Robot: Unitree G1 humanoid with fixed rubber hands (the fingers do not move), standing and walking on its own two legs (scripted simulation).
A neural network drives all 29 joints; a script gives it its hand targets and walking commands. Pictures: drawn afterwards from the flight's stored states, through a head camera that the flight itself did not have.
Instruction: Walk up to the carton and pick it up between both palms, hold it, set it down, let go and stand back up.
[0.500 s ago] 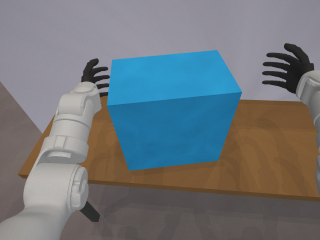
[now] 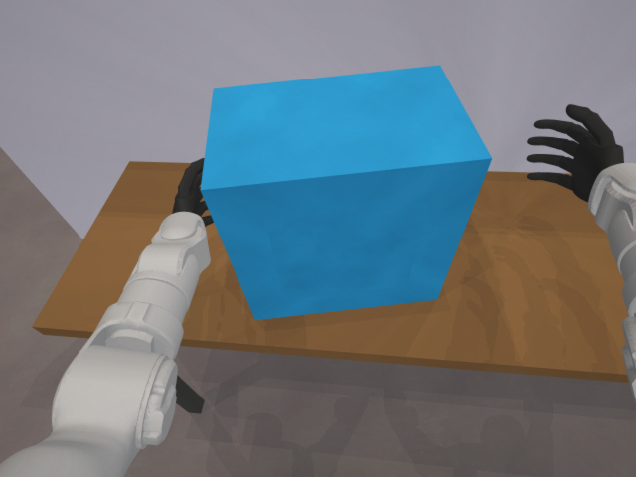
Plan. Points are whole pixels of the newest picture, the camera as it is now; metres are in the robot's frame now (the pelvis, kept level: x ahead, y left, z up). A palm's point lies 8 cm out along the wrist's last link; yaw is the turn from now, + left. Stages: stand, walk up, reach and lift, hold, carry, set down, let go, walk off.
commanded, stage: reach and lift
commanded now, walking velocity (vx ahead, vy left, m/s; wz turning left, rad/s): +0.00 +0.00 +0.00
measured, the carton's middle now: (337, 206) +0.49 +0.06 +0.05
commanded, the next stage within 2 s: none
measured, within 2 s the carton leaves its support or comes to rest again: neither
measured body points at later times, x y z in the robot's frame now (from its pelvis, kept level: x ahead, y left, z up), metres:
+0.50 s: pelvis +0.00 +0.00 +0.00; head +0.08 -0.02 +0.44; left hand +0.43 +0.24 +0.08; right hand +0.51 -0.20 +0.12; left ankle +0.00 +0.13 -0.74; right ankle +0.03 -0.13 -0.74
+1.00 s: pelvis +0.01 +0.00 +0.00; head +0.09 -0.01 +0.44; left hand +0.44 +0.22 +0.07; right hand +0.52 -0.17 +0.11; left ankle +0.00 +0.13 -0.74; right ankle +0.03 -0.13 -0.74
